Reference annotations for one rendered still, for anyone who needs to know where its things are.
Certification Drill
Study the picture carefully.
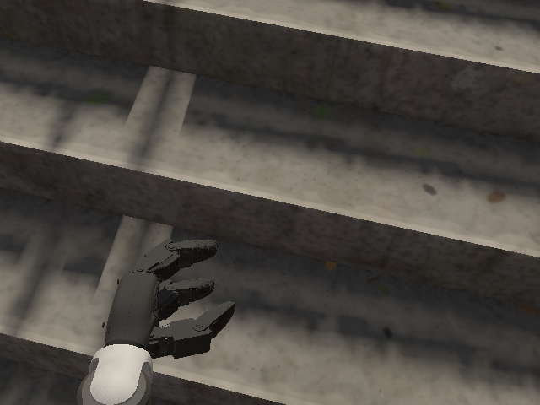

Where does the robot left hand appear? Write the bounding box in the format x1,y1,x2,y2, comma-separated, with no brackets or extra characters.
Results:
102,239,235,359

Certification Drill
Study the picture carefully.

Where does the left robot forearm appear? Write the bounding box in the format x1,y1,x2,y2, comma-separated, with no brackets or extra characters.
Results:
77,344,153,405

